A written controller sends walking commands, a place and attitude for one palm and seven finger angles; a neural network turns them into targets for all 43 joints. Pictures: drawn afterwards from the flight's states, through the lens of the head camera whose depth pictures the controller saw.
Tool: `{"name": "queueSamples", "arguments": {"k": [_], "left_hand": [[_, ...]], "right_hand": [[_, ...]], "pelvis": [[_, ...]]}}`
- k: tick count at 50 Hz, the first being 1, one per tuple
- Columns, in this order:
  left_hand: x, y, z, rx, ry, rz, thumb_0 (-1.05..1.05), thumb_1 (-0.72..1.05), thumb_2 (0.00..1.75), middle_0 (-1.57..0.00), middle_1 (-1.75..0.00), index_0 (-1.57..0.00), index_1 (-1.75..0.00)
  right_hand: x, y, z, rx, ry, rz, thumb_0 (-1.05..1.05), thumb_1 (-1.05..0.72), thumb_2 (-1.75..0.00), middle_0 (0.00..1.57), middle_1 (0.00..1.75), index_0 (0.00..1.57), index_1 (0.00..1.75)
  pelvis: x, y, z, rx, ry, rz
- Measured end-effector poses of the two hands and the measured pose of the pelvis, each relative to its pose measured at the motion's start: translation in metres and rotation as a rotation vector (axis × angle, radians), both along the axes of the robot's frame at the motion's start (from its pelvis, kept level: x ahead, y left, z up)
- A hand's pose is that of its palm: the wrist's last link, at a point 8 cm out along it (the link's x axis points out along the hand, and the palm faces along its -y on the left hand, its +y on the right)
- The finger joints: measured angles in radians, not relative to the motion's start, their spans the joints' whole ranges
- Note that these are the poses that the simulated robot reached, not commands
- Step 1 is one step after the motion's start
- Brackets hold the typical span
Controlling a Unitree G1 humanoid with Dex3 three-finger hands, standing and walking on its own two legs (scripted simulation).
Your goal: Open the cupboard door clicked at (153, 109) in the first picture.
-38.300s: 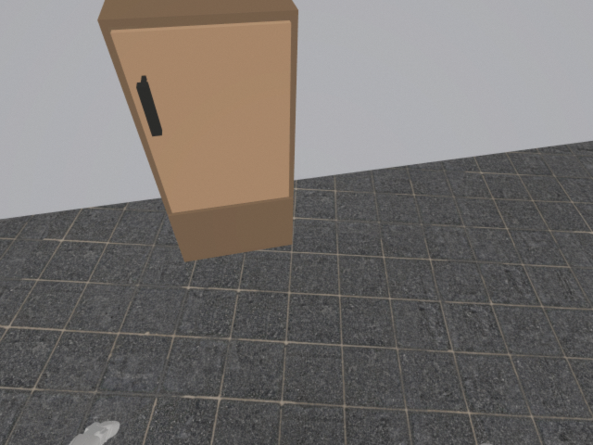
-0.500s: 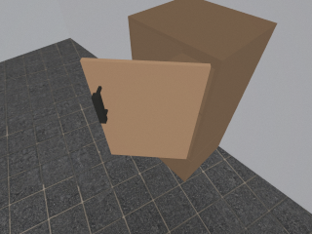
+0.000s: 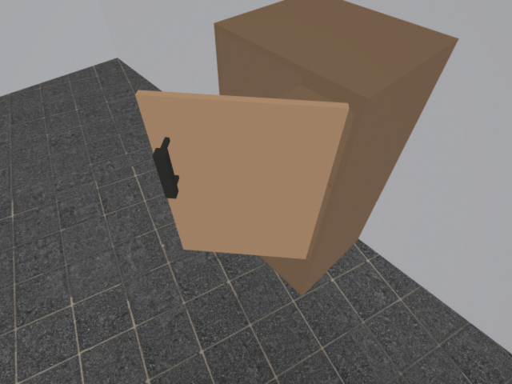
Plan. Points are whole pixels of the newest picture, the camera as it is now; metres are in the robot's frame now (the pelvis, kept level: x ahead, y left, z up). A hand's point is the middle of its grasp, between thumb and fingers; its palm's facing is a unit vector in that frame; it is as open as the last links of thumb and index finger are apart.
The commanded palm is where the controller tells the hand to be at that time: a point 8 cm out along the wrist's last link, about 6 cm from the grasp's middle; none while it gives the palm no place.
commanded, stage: look again from close up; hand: left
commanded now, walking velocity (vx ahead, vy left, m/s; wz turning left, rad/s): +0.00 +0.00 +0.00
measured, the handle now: (169, 168) +0.55 +0.24 -0.03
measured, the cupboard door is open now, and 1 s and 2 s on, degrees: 42 42 42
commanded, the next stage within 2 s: raise the hand with hooked fingers in 0.14 s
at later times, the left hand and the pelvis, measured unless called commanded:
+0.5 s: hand (152, 319) +0.21 +0.18 -0.01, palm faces +0.16 -0.99 -0.03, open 7.7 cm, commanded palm +0.11 +0.23 -0.07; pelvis -0.02 +0.01 -0.03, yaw +3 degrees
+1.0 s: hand (140, 340) +0.19 +0.20 -0.06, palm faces -0.14 -0.99 -0.03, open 10.6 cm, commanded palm +0.15 +0.28 -0.05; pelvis -0.04 +0.01 -0.10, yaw +3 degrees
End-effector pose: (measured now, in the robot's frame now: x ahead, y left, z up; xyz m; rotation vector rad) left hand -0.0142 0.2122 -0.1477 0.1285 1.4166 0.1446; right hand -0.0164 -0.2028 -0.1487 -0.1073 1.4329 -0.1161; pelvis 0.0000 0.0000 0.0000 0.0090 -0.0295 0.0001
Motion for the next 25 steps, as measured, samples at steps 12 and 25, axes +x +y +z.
{"name": "queueSamples", "arguments": {"k": [12, 25], "left_hand": [[0.002, 0.002, 0.001, 0.008, -0.004, 0.001, 0.00, 0.92, 0.90, -0.20, -0.30, -0.20, -0.30], [0.197, 0.014, 0.142, -0.012, -1.235, -0.013, 0.02, 0.82, 0.84, -0.20, -0.38, -0.21, -0.38]], "right_hand": [[-0.005, 0.005, -0.001, 0.012, 0.010, -0.011, 0.00, -0.91, -0.90, 0.20, 0.30, 0.20, 0.30], [0.129, -0.054, 0.039, -0.165, -0.723, 0.078, 0.02, -0.92, -0.90, 0.20, 0.30, 0.20, 0.30]], "pelvis": [[0.000, 0.000, 0.000, 0.001, 0.001, -0.001], [-0.018, 0.006, -0.026, 0.005, 0.097, 0.044]]}}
